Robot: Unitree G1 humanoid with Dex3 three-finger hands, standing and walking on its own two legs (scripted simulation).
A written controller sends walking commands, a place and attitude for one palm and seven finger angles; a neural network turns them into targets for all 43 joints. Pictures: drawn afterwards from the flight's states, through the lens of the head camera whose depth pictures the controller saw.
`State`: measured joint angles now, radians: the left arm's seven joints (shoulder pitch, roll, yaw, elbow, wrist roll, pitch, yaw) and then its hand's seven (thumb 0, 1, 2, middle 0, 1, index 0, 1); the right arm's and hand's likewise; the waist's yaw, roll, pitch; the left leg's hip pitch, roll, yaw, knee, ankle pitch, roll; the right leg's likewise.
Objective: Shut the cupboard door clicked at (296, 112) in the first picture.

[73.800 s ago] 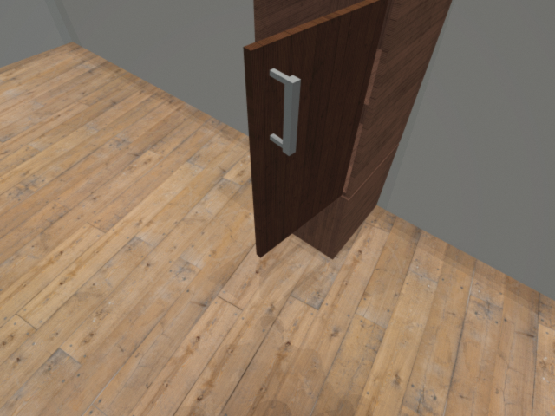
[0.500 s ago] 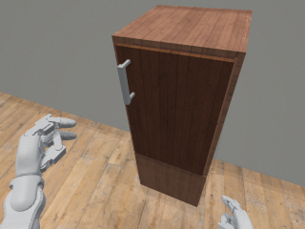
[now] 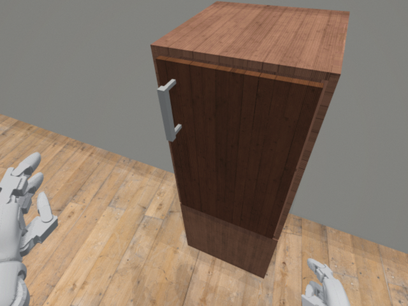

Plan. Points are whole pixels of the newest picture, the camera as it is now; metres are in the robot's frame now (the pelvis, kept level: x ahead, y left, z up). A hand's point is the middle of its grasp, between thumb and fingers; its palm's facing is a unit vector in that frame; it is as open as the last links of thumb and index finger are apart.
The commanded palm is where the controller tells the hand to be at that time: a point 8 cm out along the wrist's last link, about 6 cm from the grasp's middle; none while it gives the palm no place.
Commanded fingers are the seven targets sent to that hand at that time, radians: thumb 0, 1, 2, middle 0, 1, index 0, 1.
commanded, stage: draw the hand back to the body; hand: left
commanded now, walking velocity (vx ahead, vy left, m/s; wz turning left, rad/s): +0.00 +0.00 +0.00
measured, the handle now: (171, 111) +0.52 +0.16 +0.12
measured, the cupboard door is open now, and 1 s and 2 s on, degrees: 0 0 0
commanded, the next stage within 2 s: step back with the hand held close in 0.12 s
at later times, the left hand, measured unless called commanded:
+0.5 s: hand (56, 221) +0.19 +0.26 +0.14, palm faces +0.35 -0.80 -0.48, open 7.4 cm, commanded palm +0.14 +0.30 +0.17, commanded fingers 0.00 0.90 0.90 -0.20 -0.30 -0.20 -0.30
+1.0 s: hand out of the picture +0.10 +0.32 +0.15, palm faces +0.45 -0.76 -0.47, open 7.4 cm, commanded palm +0.04 +0.35 +0.17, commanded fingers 0.00 0.90 0.90 -0.20 -0.30 -0.20 -0.30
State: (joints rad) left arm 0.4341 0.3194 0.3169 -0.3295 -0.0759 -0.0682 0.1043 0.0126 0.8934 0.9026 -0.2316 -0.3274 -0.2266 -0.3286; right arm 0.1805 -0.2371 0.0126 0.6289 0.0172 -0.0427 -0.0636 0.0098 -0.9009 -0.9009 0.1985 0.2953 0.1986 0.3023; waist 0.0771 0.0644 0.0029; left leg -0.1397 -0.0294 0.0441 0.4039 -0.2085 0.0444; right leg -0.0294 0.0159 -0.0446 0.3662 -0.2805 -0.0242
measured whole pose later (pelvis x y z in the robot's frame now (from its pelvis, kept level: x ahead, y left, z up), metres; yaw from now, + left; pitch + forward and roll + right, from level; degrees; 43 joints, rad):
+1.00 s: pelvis -0.10 +0.04 -0.02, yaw +1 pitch +1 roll -3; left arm 0.54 0.42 0.44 -0.48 -0.04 -0.19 0.13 0.01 0.89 0.90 -0.21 -0.30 -0.21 -0.30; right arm 0.24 -0.22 0.00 0.56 0.02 0.00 -0.08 0.01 -0.90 -0.90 0.20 0.30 0.20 0.30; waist 0.01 0.03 -0.01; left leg -0.45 -0.04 0.05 0.54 -0.12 0.10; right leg -0.28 0.04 0.02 0.54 -0.29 0.01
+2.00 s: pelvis -0.23 +0.07 -0.02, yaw -3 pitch -2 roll -2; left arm 0.56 0.42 0.41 -0.44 -0.06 -0.17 0.14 0.01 0.89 0.90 -0.21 -0.30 -0.21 -0.30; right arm 0.33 -0.21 0.00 0.70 0.01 -0.04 -0.08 0.01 -0.90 -0.90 0.20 0.30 0.20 0.30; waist -0.02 -0.01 -0.11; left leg -0.40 0.01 0.04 0.61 -0.17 0.04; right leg -0.03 0.03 -0.02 0.50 -0.44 -0.01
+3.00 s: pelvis -0.23 +0.06 -0.01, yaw +0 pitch -1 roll +0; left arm 0.45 0.18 0.01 1.14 0.02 0.02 0.02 0.00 0.93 0.90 -0.20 -0.30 -0.20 -0.30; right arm 0.29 -0.18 0.00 1.06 -0.02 0.05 -0.03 0.01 -0.90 -0.90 0.20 0.29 0.20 0.30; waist 0.00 0.03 0.05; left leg -0.35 -0.03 0.00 0.42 -0.06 0.04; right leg -0.01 0.04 -0.02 0.41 -0.38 -0.04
